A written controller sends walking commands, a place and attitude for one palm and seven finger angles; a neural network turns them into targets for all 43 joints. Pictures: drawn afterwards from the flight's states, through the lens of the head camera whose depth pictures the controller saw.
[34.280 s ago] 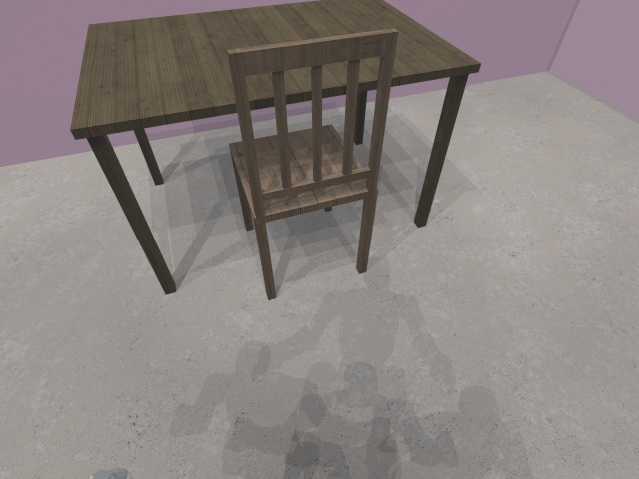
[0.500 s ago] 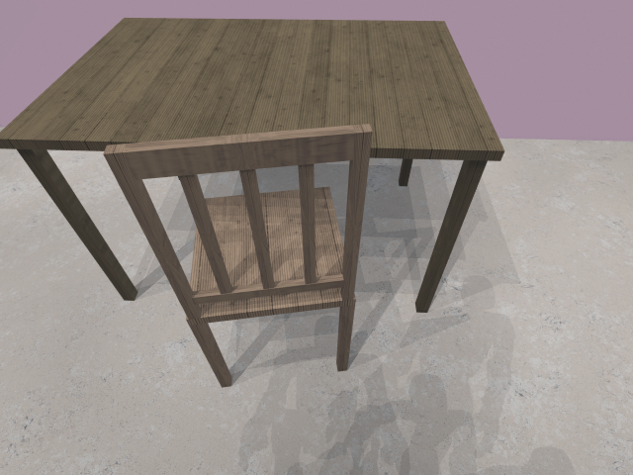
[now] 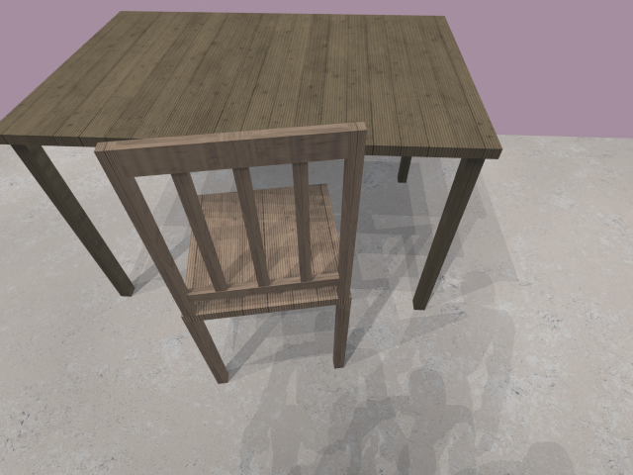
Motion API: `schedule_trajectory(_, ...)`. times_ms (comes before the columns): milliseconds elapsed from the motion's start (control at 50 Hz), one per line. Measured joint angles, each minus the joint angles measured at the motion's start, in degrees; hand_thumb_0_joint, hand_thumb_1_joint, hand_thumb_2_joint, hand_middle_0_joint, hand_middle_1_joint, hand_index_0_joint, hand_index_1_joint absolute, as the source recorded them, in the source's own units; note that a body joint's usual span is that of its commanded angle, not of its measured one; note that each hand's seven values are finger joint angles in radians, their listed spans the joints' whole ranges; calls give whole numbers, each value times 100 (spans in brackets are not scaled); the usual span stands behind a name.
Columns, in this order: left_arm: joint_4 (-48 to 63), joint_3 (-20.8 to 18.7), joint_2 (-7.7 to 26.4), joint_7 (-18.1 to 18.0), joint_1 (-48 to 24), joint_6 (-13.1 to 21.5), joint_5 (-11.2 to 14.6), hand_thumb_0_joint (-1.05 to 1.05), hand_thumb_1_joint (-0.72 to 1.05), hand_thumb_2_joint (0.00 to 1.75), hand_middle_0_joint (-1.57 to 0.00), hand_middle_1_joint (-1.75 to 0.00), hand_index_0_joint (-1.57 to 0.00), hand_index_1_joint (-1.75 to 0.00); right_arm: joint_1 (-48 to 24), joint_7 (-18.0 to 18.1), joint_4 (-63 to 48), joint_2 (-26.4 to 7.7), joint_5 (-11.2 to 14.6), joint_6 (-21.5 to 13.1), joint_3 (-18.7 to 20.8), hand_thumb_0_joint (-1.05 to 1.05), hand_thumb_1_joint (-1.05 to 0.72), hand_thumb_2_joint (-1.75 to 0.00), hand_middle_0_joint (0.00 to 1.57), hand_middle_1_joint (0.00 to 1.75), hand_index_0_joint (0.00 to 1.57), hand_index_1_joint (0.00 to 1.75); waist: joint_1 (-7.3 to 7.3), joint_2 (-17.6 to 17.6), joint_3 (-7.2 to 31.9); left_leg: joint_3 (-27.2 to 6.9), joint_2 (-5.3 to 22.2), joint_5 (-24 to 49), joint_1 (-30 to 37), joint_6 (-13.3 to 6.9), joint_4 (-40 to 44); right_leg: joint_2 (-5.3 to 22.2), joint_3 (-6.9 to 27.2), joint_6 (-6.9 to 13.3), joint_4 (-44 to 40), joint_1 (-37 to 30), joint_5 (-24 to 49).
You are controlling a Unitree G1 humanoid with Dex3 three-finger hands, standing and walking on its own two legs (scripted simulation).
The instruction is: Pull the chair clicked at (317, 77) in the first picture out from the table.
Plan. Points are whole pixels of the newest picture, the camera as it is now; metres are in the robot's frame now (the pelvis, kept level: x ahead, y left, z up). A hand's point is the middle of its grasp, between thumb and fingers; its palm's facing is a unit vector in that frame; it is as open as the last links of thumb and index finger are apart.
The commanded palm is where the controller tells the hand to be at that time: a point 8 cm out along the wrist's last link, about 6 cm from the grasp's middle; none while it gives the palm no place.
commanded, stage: look to check the result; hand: left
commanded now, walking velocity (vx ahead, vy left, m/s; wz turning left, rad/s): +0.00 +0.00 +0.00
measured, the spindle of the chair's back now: (254, 234) +0.55 +0.15 -0.08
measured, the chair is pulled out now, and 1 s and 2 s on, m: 0.12 0.12 0.12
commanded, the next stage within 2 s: take the last steps up to it in 0.46 s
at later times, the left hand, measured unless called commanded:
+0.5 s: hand out of the picture +0.01 +0.16 -0.17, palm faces +0.01 -0.98 -0.22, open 7.3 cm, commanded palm none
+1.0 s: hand out of the picture +0.03 +0.16 -0.18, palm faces +0.05 -0.98 -0.19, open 7.4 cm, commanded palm none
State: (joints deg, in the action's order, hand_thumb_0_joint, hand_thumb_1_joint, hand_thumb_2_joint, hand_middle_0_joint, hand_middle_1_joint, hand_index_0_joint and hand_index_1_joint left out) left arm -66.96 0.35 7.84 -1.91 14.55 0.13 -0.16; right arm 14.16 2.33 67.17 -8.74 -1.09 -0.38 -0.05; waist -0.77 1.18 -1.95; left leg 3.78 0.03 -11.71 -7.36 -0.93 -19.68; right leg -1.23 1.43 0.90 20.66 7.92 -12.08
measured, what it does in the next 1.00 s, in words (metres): stands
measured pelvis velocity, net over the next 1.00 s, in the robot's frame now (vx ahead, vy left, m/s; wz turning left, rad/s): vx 0.05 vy -0.01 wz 0.01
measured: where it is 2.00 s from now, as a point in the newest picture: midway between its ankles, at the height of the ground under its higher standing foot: outside the picture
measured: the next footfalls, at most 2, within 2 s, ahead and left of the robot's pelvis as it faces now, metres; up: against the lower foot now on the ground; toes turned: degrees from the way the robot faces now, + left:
none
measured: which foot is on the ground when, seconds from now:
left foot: down 0.00-1.00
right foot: down 0.00-1.00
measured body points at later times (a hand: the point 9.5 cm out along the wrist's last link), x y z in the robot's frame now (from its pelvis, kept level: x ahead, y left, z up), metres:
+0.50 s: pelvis +0.01 -0.01 +0.00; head +0.02 -0.03 +0.45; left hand +0.01 +0.21 -0.16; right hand +0.00 -0.24 -0.17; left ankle -0.01 +0.11 -0.75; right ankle -0.01 -0.11 -0.75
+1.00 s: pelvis +0.05 -0.01 -0.01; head +0.06 -0.02 +0.44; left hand +0.03 +0.21 -0.17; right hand +0.02 -0.23 -0.18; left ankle -0.01 +0.11 -0.75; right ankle -0.01 -0.11 -0.75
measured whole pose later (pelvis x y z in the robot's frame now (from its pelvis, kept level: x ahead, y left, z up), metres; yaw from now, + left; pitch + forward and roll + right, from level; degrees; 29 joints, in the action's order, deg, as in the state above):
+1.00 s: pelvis +0.05 -0.01 -0.01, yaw +1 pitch +0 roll +1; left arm -65.6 -1.3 7.6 -1.3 15.9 0.4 -0.5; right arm 17.1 2.1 67.4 -9.0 -1.6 -0.9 0.5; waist -0.4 0.8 -2.2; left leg 3.0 0.5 -19.4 -7.1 0.0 -26.8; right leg -1.7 0.7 2.2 28.4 7.7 -20.3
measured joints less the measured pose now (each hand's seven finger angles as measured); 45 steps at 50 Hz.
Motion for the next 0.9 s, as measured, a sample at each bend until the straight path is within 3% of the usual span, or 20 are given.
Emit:
schedule_trajectory(700, 67, -25, 83, -12, -111, 55, 14, 1, 92, 90, -20, -30, -20, -30, -47, -6, 23, -78, -23, 5, 16, 0, -91, -90, 20, 30, 20, 30, -21, 29, 1, -78, 138, -63, 54, 150, 28, -139, -72, 143, -89, -93, -49)
schedule_trajectory(900, 130, -103, 15, 55, 64, 14, -34, 0, 91, 90, -20, -30, -20, -30, 227, -59, 20, -76, -60, 26, 54, 0, -91, -90, 20, 30, 20, 30, 20, 10, 33, -108, 98, -503, -2, 123, -469, -95, -102, 155, 447, -34, -527)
